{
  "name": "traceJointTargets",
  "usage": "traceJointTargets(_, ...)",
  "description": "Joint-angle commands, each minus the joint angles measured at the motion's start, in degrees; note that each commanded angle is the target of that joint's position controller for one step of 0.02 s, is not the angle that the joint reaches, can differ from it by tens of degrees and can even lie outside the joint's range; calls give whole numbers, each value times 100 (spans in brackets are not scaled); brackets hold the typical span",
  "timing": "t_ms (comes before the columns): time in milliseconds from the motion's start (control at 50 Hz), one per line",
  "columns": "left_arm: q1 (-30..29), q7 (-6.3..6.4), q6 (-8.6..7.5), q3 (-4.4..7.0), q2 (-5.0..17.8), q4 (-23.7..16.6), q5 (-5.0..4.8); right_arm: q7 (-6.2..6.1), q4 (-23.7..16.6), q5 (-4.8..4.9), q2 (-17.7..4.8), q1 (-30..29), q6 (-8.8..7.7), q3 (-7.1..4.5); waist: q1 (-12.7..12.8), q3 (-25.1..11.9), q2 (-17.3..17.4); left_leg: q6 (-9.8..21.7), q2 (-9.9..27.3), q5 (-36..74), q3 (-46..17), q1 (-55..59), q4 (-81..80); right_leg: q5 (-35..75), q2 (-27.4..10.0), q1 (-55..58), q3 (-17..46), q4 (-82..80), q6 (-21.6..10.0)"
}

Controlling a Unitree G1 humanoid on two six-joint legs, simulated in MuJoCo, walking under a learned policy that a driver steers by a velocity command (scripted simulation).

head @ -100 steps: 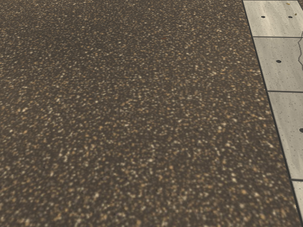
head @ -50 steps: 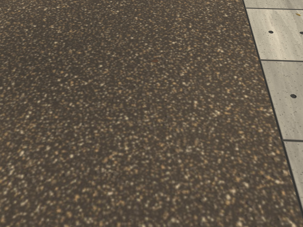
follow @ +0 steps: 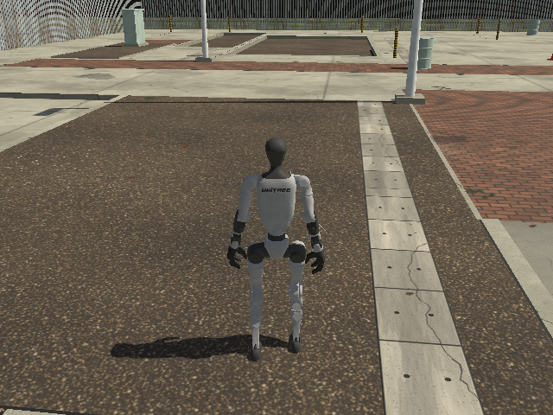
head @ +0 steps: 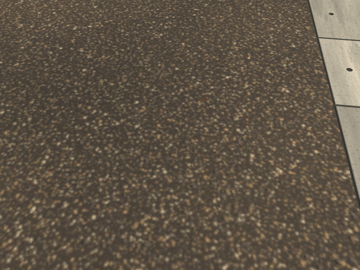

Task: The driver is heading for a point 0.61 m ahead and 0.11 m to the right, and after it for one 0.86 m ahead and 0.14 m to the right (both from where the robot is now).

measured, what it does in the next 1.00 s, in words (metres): walks ahead: left foot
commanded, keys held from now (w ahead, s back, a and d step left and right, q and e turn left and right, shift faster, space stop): no key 0.22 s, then w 0.72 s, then w+e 0.06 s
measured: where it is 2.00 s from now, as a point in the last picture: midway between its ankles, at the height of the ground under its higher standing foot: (184, 246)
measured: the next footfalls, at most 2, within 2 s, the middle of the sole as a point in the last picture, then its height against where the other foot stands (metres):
left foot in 0.96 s outside the picture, level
right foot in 1.46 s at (216, 242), level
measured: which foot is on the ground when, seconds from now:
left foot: down 0.00-0.50, up 0.52-0.94, down 0.96-1.00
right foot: down 0.00-0.98, up 1.00-1.00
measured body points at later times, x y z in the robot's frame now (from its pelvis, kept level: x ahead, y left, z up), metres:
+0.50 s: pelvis +0.05 -0.02 -0.01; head +0.05 -0.04 +0.44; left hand +0.08 +0.23 -0.15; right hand +0.00 -0.27 -0.17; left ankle -0.04 +0.12 -0.73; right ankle +0.04 -0.12 -0.74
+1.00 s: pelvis +0.29 +0.02 -0.02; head +0.33 +0.02 +0.42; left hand +0.19 +0.27 -0.17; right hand +0.51 -0.21 -0.12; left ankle +0.42 +0.11 -0.74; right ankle +0.06 -0.12 -0.70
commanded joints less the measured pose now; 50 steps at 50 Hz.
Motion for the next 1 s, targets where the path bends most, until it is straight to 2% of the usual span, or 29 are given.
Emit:
traceJointTargets(20, 77, 24, -29, 97, 564, -101, 1, -23, -56, -4, -536, 368, -22, -86, 7, -97, 76, 120, 138, 1095, -91, -619, -574, 1135, -188, 624, 190, -305, -202)
traceJointTargets(220, 126, 34, -24, 86, 498, 68, 3, -44, 36, -8, -469, 511, -28, -60, 20, 11, 50, 114, 105, 717, -60, -705, -664, 777, -177, 558, 196, -395, -179)
traceJointTargets(240, 230, 35, -19, 75, 445, 137, 2, -50, 109, 2, -428, 654, -21, -56, 12, -107, 62, 147, 57, 89, -12, -666, -701, 90, -98, 591, 117, -386, -188)
traceJointTargets(280, 291, 48, -18, 126, 547, 158, -61, -82, 61, 64, -615, 658, -2, -124, 9, 183, 191, 389, 64, -1649, -131, -944, -699, -1907, 93, 139, -40, -171, -274)
traceJointTargets(320, 123, 27, -140, 121, 495, 42, -78, -94, -19, 120, -706, 797, -76, -163, -99, 608, 290, 671, 391, -2591, -633, -1116, -927, -2495, 63, -512, 29, 43, -349)
traceJointTargets(340, 12, -10, -243, 104, 397, -27, -91, -79, 1, 157, -804, 991, -146, -202, -184, 691, 490, 860, 712, -2747, -1109, -921, -1155, -2150, 80, -827, -45, 375, -317)
traceJointTargets(360, -123, -64, -347, 81, 268, -99, -106, -58, 43, 181, -962, 1181, -209, -264, -257, 702, 863, 1101, 1177, -2887, -1766, -608, -1524, -1521, 172, -1156, -277, 958, -257)
traceJointTargets(380, -182, -125, -428, 65, 197, -156, -127, -42, 22, 189, -1107, 1113, -256, -325, -233, 796, 1137, 1335, 1634, -2805, -2349, -547, -1780, -1073, 59, -1351, -248, 1471, -309)
traceJointTargets(400, -168, -173, -491, 73, 236, -181, -146, -23, -48, 169, -1040, 1008, -294, -318, -165, 846, 1050, 1410, 1792, -2566, -2508, -590, -1846, -1133, -80, -1433, -131, 1667, -409)
traceJointTargets(420, -40, -209, -543, 64, 203, -180, -184, 4, -116, 175, -994, 843, -329, -305, -28, 887, 1021, 1353, 1773, -2277, -2380, -659, -1739, -1300, -137, -1300, -104, 1442, -503)
traceJointTargets(460, 725, -223, -605, 123, 257, 105, -220, 68, -276, 228, -897, 396, -329, -274, 408, 748, 797, 939, 1171, -1511, -1439, -1265, -1167, -940, 100, 222, -378, 129, -556)
traceJointTargets(480, 1318, -211, -603, 214, 428, 337, -171, 82, -377, 210, -889, 233, -346, -268, 605, 505, 537, 741, 791, -555, -943, -1673, -477, -496, 130, 1147, -211, -49, -517)
traceJointTargets(500, 2185, -189, -621, 371, 927, 504, -138, 98, -531, 182, -640, 51, -401, -200, 894, 162, -677, 351, 126, 367, -27, -2510, 1534, -938, -843, 2103, 1460, -861, -909)
traceJointTargets(520, 2860, -274, -674, 440, 1408, 584, -109, 74, -757, 188, -333, 26, -511, -130, 983, -266, -1933, 183, -426, -1016, 74, -3571, 3327, -1261, -2087, 2769, 4018, -1884, -1710)
traceJointTargets(540, 2361, -278, -756, 253, 929, 478, -22, 101, -794, 287, -555, -80, -583, -191, 648, -1, -1047, 327, -61, -1091, -539, -4048, 4367, -1418, -2304, 2489, 4233, -1870, -1754)
traceJointTargets(560, 1879, -286, -800, 158, 637, 297, -31, 161, -779, 336, -565, -68, -623, -189, 442, 251, -648, 495, 207, -541, -608, -4266, 4664, -1214, -2102, 2245, 3484, -1803, -1544)
traceJointTargets(580, 1556, -317, -807, 99, 549, 172, -26, 181, -733, 295, -565, -53, -647, -204, 301, 273, -358, 588, 430, 16, -518, -4206, 4522, -914, -1826, 2031, 2770, -1863, -1335)
traceJointTargets(620, 1432, -331, -740, -7, 349, 100, 1, 205, -741, 198, -725, -165, -625, -316, 174, 320, -315, 567, 661, 642, -354, -3821, 3869, 286, -1383, 1692, 1686, -1973, -1020)
traceJointTargets(640, 1586, -302, -698, -32, 315, 126, 18, 236, -738, 196, -649, -168, -582, -321, 166, 274, -416, 502, 668, 762, -243, -3666, 3637, 728, -1261, 1631, 1366, -2002, -973)
traceJointTargets(680, 1824, -216, -648, -34, 460, 151, 31, 270, -846, 162, -470, -454, -501, -288, 189, 311, -372, 323, 643, 1004, -60, -3706, 3167, 1338, -1193, 1556, 1028, -2085, -1027)
traceJointTargets(740, 1810, -114, -606, -11, 688, 43, 54, 292, -1221, 143, -303, -1382, -479, -181, 313, 523, -319, 168, 507, 1627, 93, -3497, 1776, 1427, -1105, 1156, 689, -2286, -1034)
traceJointTargets(800, 2044, -88, -610, 40, 809, 53, -3, 371, -1423, 181, -375, -1951, -481, -133, 426, 630, -441, 184, 306, 2071, 268, -3029, 921, 1292, -1139, 1062, 481, -2442, -1032)
traceJointTargets(860, 2148, -83, -591, 89, 804, 106, -80, 462, -1600, 205, -502, -2253, -506, -127, 353, 724, -428, 392, 278, 2046, 161, -2995, 443, 1644, -1375, 1609, 381, -2278, -960)
traceJointTargets(900, 2020, -85, -551, 145, 914, 62, -65, 504, -1612, 198, -695, -2035, -539, -198, 100, 438, -520, 576, 112, 1760, 230, -2496, 284, 2923, -1470, 1995, 267, -1766, -840)
traceJointTargets(920, 1945, -87, -517, 179, 998, 32, -43, 497, -1535, 193, -859, -1654, -543, -279, -135, 92, -658, 675, -79, 1592, 356, -1894, 344, 4028, -1468, 2106, 199, -1253, -776)
traceJointTargets(940, 1838, -91, -465, 179, 992, -4, -12, 469, -1287, 200, -1078, -791, -531, -410, -591, -429, -708, 817, -294, 1488, 487, -808, 374, 4841, -1292, 1950, 26, -237, -655)
traceJointTargets(960, 1749, -111, -447, 124, 883, -100, 20, 412, -1010, 197, -1348, 255, -508, -541, -1052, -1028, -624, 1031, 38, 1442, 68, 876, 473, 4297, -1047, 920, -19, 1179, -467)
traceJointTargets(980, 2340, -176, -511, -60, 189, -216, 20, 359, -848, 12, -1912, 1112, -489, -669, -851, -2087, 668, 1813, 1685, 198, -2501, 3156, 131, 1568, -131, -1307, -149, 3602, -122)
traceJointTargets(1000, 2401, -213, -683, -130, -7, -136, -117, 377, -818, -5, -1645, 1129, -493, -543, -786, -2730, 1330, 2084, 2380, -426, -4595, 3342, -1122, -1844, 398, -2034, 814, 4899, -148)
Keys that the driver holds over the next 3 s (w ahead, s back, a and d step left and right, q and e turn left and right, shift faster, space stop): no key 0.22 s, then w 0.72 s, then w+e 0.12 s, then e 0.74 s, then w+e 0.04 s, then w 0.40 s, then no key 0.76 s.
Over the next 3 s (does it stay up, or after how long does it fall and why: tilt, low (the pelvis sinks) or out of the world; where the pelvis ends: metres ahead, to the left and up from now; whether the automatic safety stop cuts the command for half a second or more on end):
stays up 0.78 -0.14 0.00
